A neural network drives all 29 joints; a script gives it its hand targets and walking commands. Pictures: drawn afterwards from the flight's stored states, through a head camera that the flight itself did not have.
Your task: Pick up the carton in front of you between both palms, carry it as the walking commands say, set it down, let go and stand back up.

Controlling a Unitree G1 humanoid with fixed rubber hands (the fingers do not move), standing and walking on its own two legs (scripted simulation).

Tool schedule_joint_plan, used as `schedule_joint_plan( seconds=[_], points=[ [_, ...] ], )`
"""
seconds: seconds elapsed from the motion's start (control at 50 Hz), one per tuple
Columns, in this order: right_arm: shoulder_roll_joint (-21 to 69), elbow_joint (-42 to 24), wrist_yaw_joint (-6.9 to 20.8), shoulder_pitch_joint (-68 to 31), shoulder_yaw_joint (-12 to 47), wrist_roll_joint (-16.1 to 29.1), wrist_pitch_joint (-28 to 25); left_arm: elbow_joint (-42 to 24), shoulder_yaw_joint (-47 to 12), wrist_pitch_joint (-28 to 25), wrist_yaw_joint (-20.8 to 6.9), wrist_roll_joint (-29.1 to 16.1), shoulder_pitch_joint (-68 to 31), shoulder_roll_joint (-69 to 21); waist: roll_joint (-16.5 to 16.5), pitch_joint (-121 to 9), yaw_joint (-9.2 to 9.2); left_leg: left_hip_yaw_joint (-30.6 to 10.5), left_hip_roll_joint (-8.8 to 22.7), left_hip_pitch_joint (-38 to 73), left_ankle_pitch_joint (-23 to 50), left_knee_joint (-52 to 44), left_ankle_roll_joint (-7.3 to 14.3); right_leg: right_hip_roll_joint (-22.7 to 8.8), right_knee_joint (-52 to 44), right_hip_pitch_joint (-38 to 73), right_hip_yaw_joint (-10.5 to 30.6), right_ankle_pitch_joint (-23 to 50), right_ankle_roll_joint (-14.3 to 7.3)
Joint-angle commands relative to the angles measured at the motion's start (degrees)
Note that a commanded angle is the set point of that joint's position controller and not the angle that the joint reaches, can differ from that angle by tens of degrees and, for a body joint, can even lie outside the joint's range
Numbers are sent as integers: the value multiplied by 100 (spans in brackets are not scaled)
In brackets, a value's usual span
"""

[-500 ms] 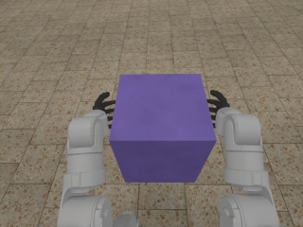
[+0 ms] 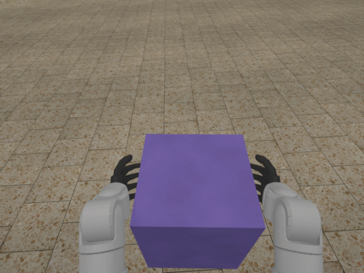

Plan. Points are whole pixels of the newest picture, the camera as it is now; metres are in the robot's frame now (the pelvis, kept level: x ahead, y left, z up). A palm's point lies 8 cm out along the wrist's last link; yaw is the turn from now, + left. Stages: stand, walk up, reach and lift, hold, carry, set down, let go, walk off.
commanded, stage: carry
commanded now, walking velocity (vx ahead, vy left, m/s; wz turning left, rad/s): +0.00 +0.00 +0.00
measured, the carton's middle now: (193, 204) +0.27 +0.00 +0.02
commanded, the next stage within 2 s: hold in 1.94 s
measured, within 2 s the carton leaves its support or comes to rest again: neither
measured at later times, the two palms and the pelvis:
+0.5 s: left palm (120, 190) +0.27 +0.15 +0.09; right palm (263, 185) +0.28 -0.15 +0.09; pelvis +0.02 -0.01 -0.01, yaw +1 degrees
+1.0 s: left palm (117, 212) +0.23 +0.15 +0.07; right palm (266, 207) +0.24 -0.15 +0.07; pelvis -0.03 +0.00 +0.00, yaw +1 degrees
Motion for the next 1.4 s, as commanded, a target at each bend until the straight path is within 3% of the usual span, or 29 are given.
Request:
schedule_joint_plan(
  seconds=[0.0,0.04,0.1,0.18,0.28,0.56,0.78,1.1,1.38],
  points=[
    [4822,-60,1456,-2609,4048,2174,156,218,-3767,123,-1401,-2063,-2256,-4828,-375,-1207,80,-431,682,177,2480,177,-203,-898,9,964,647,3686,12],
    [4825,113,1459,-2645,4024,2150,172,393,-3755,122,-1415,-2061,-2339,-4815,-314,-1325,100,-440,664,181,2854,205,-234,-831,219,1017,581,3954,-10],
    [4936,205,1455,-2823,3991,2146,141,352,-3816,110,-1423,-2178,-2670,-4948,-223,-1282,106,-403,623,207,2830,269,-259,-793,256,970,545,4164,14],
    [5038,163,1419,-2880,3956,2144,105,201,-3911,87,-1419,-2314,-2902,-5040,-141,-1414,115,-432,627,378,3085,335,-200,-753,416,878,539,3900,-12],
    [5091,43,1390,-2828,3951,2137,67,24,-3974,71,-1414,-2378,-2937,-5067,5,-1517,117,-488,698,519,3369,425,-95,-673,562,660,497,3065,-4],
    [5015,-58,1425,-2911,4015,2184,115,32,-3917,120,-1418,-2278,-2864,-4991,-83,-968,101,-611,676,0,1374,7,0,-697,114,471,603,1575,-71],
    [5085,321,1463,-2921,4021,2058,-19,392,-3942,-12,-1450,-2151,-2908,-5050,-69,-793,103,-653,670,-180,700,-233,41,-678,-130,313,638,912,-65],
    [4781,1160,1459,-2680,3491,1253,-1425,1219,-3404,-1416,-1457,-1348,-2644,-4711,-75,-912,98,-689,659,-314,392,-293,78,-664,-203,269,653,618,-71],
    [4991,3005,1577,-3335,2188,266,-3140,3042,-2122,-3150,-1575,-371,-3326,-4945,-79,-1030,100,-711,639,-358,292,-310,118,-651,-214,264,676,506,-51]
  ],
)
